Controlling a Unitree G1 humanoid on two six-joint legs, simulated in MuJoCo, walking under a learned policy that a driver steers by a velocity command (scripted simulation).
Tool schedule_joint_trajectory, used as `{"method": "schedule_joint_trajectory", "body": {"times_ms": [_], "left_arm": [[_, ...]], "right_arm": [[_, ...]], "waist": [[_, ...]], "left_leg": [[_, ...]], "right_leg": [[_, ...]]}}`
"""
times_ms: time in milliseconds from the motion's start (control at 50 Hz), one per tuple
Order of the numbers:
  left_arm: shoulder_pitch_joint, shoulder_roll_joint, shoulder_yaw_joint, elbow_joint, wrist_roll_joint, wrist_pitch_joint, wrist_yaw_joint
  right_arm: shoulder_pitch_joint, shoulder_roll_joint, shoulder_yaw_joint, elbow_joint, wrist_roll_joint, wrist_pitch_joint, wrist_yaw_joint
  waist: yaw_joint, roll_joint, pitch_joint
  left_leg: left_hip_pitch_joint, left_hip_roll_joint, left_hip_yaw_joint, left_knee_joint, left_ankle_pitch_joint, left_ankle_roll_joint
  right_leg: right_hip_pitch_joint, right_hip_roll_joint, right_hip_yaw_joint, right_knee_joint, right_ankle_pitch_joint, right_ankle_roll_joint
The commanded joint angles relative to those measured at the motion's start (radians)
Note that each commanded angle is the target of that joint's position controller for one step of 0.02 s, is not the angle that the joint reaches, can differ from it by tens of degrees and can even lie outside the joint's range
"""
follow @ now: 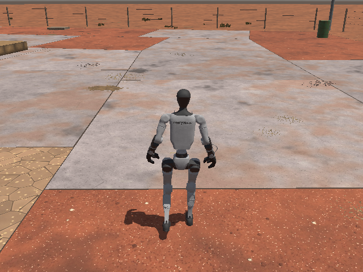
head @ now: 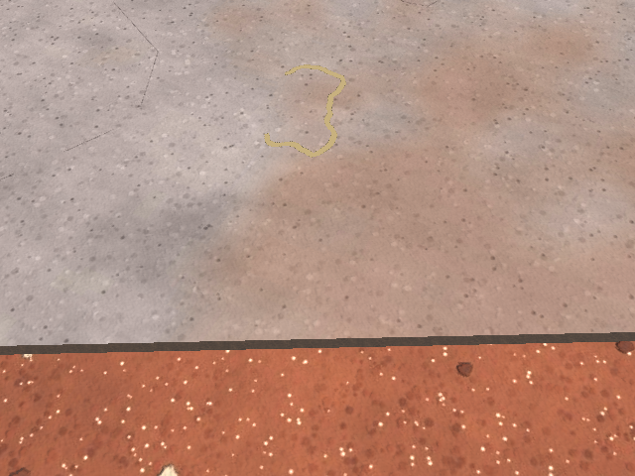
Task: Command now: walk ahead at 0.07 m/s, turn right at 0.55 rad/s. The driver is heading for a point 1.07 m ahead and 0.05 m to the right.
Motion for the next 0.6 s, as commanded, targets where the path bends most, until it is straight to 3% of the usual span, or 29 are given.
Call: {"method": "schedule_joint_trajectory", "body": {"times_ms": [20,60,80,180,280,320,340,360,380,400,420,440,460,480,540,580,600], "left_arm": [[0.024,0.140,0.040,-0.076,-0.023,0.004,0.021],[-0.005,0.145,0.041,-0.094,0.001,0.015,0.033],[-0.003,0.150,0.044,-0.098,0.005,0.016,0.039],[0.008,0.169,0.055,-0.106,-0.005,0.030,0.065],[0.006,0.164,0.055,-0.117,-0.006,0.048,0.061],[-0.012,0.150,0.048,-0.122,-0.012,0.055,0.061],[-0.003,0.136,0.043,-0.118,-0.018,0.059,0.064],[0.041,0.097,0.030,-0.111,-0.014,0.060,0.064],[0.059,0.075,0.026,-0.136,-0.016,0.052,0.061],[0.034,0.150,0.046,-0.133,0.004,0.037,0.061],[0.045,0.184,0.062,-0.110,-0.005,0.034,0.058],[0.069,0.168,0.062,-0.082,-0.008,0.042,0.060],[0.079,0.143,0.056,-0.068,-0.003,0.051,0.064],[0.081,0.109,0.046,-0.061,-0.004,0.056,0.065],[0.032,0.049,0.018,-0.073,-0.012,0.055,0.061],[-0.009,0.021,0.002,-0.083,-0.010,0.051,0.055],[-0.014,0.033,0.005,-0.081,-0.015,0.050,0.054]], "right_arm": [[0.021,-0.118,-0.031,-0.061,-0.009,0.006,-0.014],[0.044,-0.104,-0.031,-0.059,-0.010,0.018,-0.017],[0.053,-0.091,-0.028,-0.055,-0.008,0.018,-0.019],[0.011,-0.074,-0.020,-0.063,-0.006,0.016,-0.023],[0.003,-0.088,-0.025,-0.072,0.004,-0.005,-0.005],[0.058,-0.087,-0.028,-0.056,0.004,-0.016,0.007],[0.088,-0.091,-0.031,-0.046,-0.001,-0.020,0.013],[0.099,-0.146,-0.043,-0.052,-0.021,-0.019,0.012],[0.063,-0.237,-0.061,-0.056,-0.043,-0.009,0.007],[0.045,-0.187,-0.052,-0.080,-0.059,-0.011,0.006],[0.007,-0.154,-0.041,-0.097,-0.047,-0.014,0.001],[-0.029,-0.132,-0.035,-0.101,-0.027,-0.014,-0.002],[-0.036,-0.112,-0.028,-0.101,-0.009,-0.014,-0.004],[-0.028,-0.094,-0.019,-0.096,-0.003,-0.013,-0.005],[-0.002,-0.073,-0.009,-0.080,-0.010,-0.001,-0.005],[0.022,-0.098,-0.015,-0.070,-0.009,0.008,-0.004],[0.046,-0.117,-0.019,-0.062,-0.008,0.013,-0.003]], "waist": [[0.000,-0.033,-0.206],[-0.029,-0.100,-0.195],[-0.031,-0.112,-0.202],[-0.002,-0.129,-0.220],[0.015,-0.172,-0.199],[-0.012,-0.175,-0.207],[-0.027,-0.162,-0.203],[-0.011,-0.055,-0.197],[0.046,0.242,-0.138],[0.001,0.263,-0.136],[0.012,0.180,-0.129],[0.031,0.131,-0.117],[0.027,0.123,-0.111],[0.022,0.119,-0.109],[0.000,0.158,-0.124],[-0.030,0.202,-0.137],[-0.044,0.214,-0.140]], "left_leg": [[-0.243,0.042,-0.104,0.052,0.083,-0.005],[-0.149,0.020,-0.089,-0.015,0.146,-0.017],[-0.134,0.012,-0.087,-0.063,0.155,-0.025],[-0.096,-0.004,-0.112,-0.260,0.226,-0.052],[-0.022,-0.027,-0.116,-0.434,0.216,-0.032],[0.065,-0.023,-0.089,-0.585,0.284,-0.006],[0.146,-0.008,-0.079,-0.701,0.367,0.016],[0.222,0.134,-0.203,-0.787,0.391,0.066],[0.230,0.308,-0.437,-0.845,0.511,0.205],[0.165,0.399,-0.557,-0.868,0.550,0.313],[0.158,0.361,-0.487,-0.848,0.562,0.303],[0.165,0.297,-0.392,-0.821,0.568,0.257],[0.193,0.264,-0.343,-0.805,0.578,0.231],[0.203,0.245,-0.306,-0.795,0.629,0.229],[0.255,0.189,-0.214,-0.778,0.671,0.220],[0.262,0.184,-0.201,-0.765,0.691,0.222],[0.270,0.195,-0.217,-0.756,0.706,0.230]], "right_leg": [[0.324,-0.258,0.369,-0.224,0.202,-0.180],[0.211,-0.207,0.337,-0.253,0.162,-0.165],[0.203,-0.198,0.329,-0.253,0.171,-0.165],[0.197,-0.176,0.372,-0.245,-0.015,-0.146],[0.206,-0.169,0.468,-0.224,-0.083,-0.128],[0.212,-0.160,0.467,-0.175,-0.030,-0.104],[0.181,-0.131,0.443,-0.140,-0.034,-0.073],[0.105,-0.065,0.371,-0.025,-0.157,-0.016],[-0.069,0.109,0.162,0.147,-0.386,0.045],[-0.085,0.085,0.168,0.384,-0.491,0.091],[-0.085,0.074,0.194,0.509,-0.441,0.101],[-0.084,0.070,0.188,0.559,-0.392,0.118],[-0.101,0.065,0.189,0.588,-0.352,0.134],[-0.093,0.063,0.188,0.601,-0.330,0.148],[-0.018,0.017,0.111,0.381,-0.297,0.173],[0.090,-0.019,0.050,0.187,-0.319,0.177],[0.126,-0.018,0.031,0.115,-0.314,0.176]]}}
Keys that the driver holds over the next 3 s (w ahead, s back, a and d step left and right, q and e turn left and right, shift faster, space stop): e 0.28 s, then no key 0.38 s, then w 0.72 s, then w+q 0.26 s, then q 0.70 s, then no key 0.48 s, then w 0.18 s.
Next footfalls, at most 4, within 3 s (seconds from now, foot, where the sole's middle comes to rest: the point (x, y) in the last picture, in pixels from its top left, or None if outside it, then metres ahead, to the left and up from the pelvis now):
0.36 left None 0.14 0.13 -0.76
0.68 right None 0.04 -0.09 -0.76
1.38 right None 0.40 -0.20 -0.76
1.90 left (360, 341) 0.71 -0.03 -0.76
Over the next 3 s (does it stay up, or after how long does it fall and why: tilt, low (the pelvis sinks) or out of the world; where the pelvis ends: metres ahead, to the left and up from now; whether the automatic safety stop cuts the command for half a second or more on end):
stays up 0.65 -0.13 0.01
